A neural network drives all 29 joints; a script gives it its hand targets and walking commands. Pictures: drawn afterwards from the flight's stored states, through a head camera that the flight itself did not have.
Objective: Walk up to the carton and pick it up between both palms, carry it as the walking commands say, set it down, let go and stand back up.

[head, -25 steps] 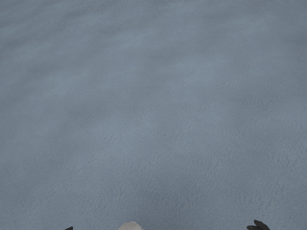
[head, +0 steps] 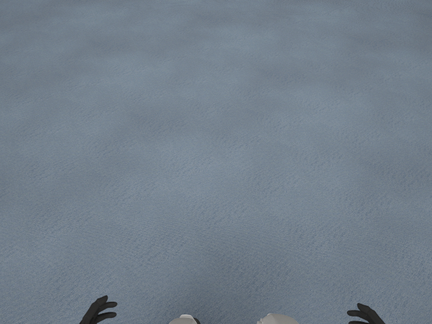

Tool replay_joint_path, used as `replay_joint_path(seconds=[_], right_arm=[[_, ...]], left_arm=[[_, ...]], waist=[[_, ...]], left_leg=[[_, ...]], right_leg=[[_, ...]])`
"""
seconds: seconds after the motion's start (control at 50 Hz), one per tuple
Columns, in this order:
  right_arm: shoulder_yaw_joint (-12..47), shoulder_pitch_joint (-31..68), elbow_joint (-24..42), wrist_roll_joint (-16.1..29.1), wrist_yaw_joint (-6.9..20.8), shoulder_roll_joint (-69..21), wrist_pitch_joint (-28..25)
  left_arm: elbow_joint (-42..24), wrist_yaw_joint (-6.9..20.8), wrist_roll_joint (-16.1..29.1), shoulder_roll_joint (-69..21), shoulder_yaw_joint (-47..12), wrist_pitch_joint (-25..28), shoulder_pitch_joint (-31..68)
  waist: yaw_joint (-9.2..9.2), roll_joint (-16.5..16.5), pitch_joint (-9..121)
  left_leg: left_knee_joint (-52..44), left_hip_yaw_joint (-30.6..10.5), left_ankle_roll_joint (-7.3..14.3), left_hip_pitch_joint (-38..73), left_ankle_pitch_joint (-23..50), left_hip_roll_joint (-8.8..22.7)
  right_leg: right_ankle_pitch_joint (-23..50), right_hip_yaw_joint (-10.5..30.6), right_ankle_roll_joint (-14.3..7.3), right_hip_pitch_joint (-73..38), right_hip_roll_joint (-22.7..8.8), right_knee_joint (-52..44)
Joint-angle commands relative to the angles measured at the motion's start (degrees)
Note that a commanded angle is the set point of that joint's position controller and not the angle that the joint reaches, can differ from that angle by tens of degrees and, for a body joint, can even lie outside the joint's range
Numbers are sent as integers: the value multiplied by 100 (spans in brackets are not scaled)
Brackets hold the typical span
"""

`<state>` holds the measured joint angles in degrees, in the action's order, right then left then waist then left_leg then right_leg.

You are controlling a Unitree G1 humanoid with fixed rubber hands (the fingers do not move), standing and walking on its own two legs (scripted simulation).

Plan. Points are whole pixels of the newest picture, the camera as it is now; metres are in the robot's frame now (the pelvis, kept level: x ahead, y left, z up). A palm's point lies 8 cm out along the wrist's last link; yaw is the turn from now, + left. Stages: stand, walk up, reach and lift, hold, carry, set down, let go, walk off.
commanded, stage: walk up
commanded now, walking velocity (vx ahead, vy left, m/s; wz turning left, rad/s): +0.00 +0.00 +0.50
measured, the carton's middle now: out of the picture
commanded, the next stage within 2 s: none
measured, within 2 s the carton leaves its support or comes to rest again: neither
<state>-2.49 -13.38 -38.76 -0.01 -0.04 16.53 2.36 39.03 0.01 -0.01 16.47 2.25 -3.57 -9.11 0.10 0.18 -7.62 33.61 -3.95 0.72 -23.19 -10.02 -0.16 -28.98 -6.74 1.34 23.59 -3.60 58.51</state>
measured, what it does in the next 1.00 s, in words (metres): steps on the spot, turning left: right foot, then left foot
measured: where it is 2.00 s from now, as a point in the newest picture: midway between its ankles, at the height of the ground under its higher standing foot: outside the picture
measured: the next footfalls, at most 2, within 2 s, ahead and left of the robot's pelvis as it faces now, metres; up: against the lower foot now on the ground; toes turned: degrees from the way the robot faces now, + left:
right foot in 0.18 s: +0.01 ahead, -0.12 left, +0.00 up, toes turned -1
left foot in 0.68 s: +0.00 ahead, +0.16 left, +0.00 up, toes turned +26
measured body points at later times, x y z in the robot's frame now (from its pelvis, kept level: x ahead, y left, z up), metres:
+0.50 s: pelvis -0.03 -0.03 +0.02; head +0.00 -0.06 +0.46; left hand -0.04 +0.26 -0.08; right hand +0.16 -0.25 -0.11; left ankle -0.08 +0.16 -0.65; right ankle -0.03 -0.12 -0.73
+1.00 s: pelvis -0.09 +0.03 +0.01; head -0.07 +0.08 +0.45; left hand -0.11 +0.32 -0.13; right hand +0.14 -0.17 -0.09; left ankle -0.04 +0.14 -0.73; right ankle -0.08 -0.10 -0.69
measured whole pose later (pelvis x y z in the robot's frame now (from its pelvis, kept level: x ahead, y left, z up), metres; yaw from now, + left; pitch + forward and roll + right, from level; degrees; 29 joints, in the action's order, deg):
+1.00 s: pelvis -0.09 +0.03 +0.01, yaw +27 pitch +1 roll -3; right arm -2.5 -13.4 -39.0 0.0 0.2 16.4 2.8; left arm 38.9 0.2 0.0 16.5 1.9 -4.0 -12.7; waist 0.3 1.0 -4.4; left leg 27.0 -1.3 3.4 -22.9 -5.2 -1.1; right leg -27.4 -7.5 2.1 18.3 -0.8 46.4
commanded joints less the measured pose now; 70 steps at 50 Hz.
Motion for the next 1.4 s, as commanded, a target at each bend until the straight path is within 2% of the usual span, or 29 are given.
replay_joint_path(seconds=[0.0,0.06,0.12,0.14,0.16,0.18,0.2,0.26,0.32,0.36,0.38,0.48,0.54,0.6,0.62,0.66,0.68,0.72,0.76,0.86,0.98,1.02,1.04,1.06,1.08,1.12,1.16,1.3,1.38], right_arm=[[-372,35,117,-203,-24,953,18],[-395,-210,-92,-179,-3,1008,52],[-366,282,172,-107,19,1001,77],[-236,507,273,-132,-5,752,58],[-135,554,362,-122,16,376,58],[-115,453,275,-169,33,174,37],[-228,456,272,-257,40,221,52],[-230,93,-144,-131,151,440,103],[-117,-90,-327,-111,110,304,110],[-75,226,-147,-74,157,309,116],[-70,210,-184,-67,116,231,83],[6,487,44,-44,199,159,131],[53,342,87,-65,234,196,27],[-8,27,69,-45,222,267,-19],[-43,-343,-115,-76,211,312,-37],[-368,-914,-216,-114,76,1321,-103],[-466,-1066,-283,-120,66,1527,-89],[-395,-365,55,-104,37,1052,-12],[-264,594,189,-2,1,796,-8],[-251,-131,63,-97,-7,844,-30],[-265,-78,61,-137,-4,827,54],[-226,145,229,-115,11,789,55],[-168,180,257,-96,50,589,71],[-160,557,410,-71,76,347,82],[-224,677,417,-181,140,354,107],[-314,425,339,-209,215,503,93],[-311,-135,181,-161,308,458,127],[-25,339,212,-132,289,209,60],[15,529,245,-156,318,345,-61]], left_arm=[[-412,1,-105,291,122,-100,-89],[-474,-40,-79,194,78,-26,-104],[-23,-85,-89,352,132,9,-1336],[26,-124,-169,497,177,0,-1779],[184,-160,-223,1060,329,12,-2032],[-45,-179,-216,1346,340,-10,-1429],[-144,-171,-187,1235,273,46,-668],[-204,-183,-133,606,91,162,145],[47,-167,-110,479,63,286,-670],[85,-113,-94,659,115,246,-926],[255,-136,-128,629,136,309,-1242],[156,-148,-147,769,176,177,-850],[114,-115,-136,783,219,210,-1095],[115,-107,-130,796,204,146,-830],[-35,-55,-120,698,190,156,-587],[-306,2,-140,182,-10,127,-380],[-409,40,-149,137,59,47,-191],[-218,27,-146,347,137,-94,-407],[-83,47,-47,193,42,-52,-926],[-394,43,-108,163,18,-97,-402],[-356,-114,-66,78,17,-72,-910],[-17,-156,-37,319,76,-43,-1800],[-156,-158,-66,507,177,-67,-1927],[-156,-186,-117,806,328,-85,-2146],[-299,-228,-199,905,235,-132,-1226],[-418,-285,-68,608,130,0,-245],[-428,-313,-119,295,78,135,-117],[-283,-146,-2,528,206,105,-1173],[-303,-106,-61,951,327,121,-1225]], waist=[[-193,-933,931],[-271,-1310,1236],[384,-1433,1477],[695,-1235,1198],[874,795,954],[505,1637,714],[158,1137,326],[-171,868,-363],[19,596,499],[271,1368,664],[300,932,755],[196,1388,400],[137,886,958],[-81,1129,960],[-280,654,1198],[-435,-2021,1112],[-243,-1969,794],[-37,-829,763],[240,-870,730],[-123,-846,1169],[17,-1400,1382],[414,-1194,1721],[594,-541,1651],[850,404,1458],[560,1189,604],[-43,568,-51],[-143,692,177],[208,1086,682],[201,736,843]], left_leg=[[-2145,-2106,740,291,-1480,986],[-1739,-2034,748,819,75,886],[-2242,-1131,-232,-442,-537,34],[-2008,-765,-496,-1138,-1768,-293],[-482,-225,-663,-1769,-2091,-674],[1543,-19,-321,-1679,-1985,-343],[2363,-48,-383,-1354,-1870,106],[3129,71,-487,-679,-717,5],[3353,357,-425,-803,-643,50],[2655,746,-595,-1108,-1064,107],[2580,781,-477,-1246,-1129,-16],[1288,894,-498,-700,-1220,394],[856,960,-363,-148,-1235,248],[129,787,-151,490,-1065,334],[-279,668,52,955,-588,260],[-1371,-2305,797,1949,1301,1936],[-1751,-2968,786,1326,878,2171],[-2106,-2221,724,395,-1168,1680],[-2103,-1039,290,-48,-1249,989],[-2004,-1632,365,851,-1440,1120],[-2434,-1480,153,499,-144,799],[-2497,-1008,-495,-240,-903,243],[-2073,-893,-634,-972,-1605,-116],[-448,-120,-917,-1698,-1851,-808],[1873,215,-480,-1776,-1522,-379],[2779,62,-404,-1008,-1003,44],[3388,386,-396,-972,-652,-83],[1296,896,-271,-820,-909,-60],[527,701,-90,-792,-1118,65]], right_leg=[[184,435,327,-59,197,-522],[-41,435,305,-361,344,-1431],[840,-277,97,-2803,743,-3251],[1279,-4,3,-3439,257,-3952],[233,1359,-223,-3559,-1159,-4677],[-450,2387,-369,-2512,-2614,-5075],[-672,2240,-591,-1392,-2758,-5170],[1259,603,-200,-763,-1435,-4804],[3705,56,7,-2209,-1356,-3950],[4757,-183,-178,-2791,-1426,-3641],[5407,-164,-95,-3256,-1462,-3439],[4220,-484,-218,-2299,-1755,-3690],[4507,-487,-339,-2309,-1872,-3504],[3778,-642,-273,-1909,-1760,-3010],[3346,-806,-152,-1569,-1612,-2438],[-823,-708,154,774,-190,-339],[-976,169,230,845,-197,485],[-47,517,113,423,-367,768],[479,359,-40,-487,-187,36],[267,433,-102,-117,123,-533],[149,-162,-108,-1525,753,-2574],[887,-257,-279,-3211,517,-3711],[921,194,-358,-3851,-20,-4226],[64,1344,-838,-3995,-1201,-4973],[-27,1858,-878,-2515,-2324,-4928],[1176,1096,-707,-1149,-1949,-4826],[2626,402,-559,-1444,-1396,-4440],[4865,-427,-329,-2841,-1149,-3388],[4882,-19,-505,-2856,-1945,-3278]])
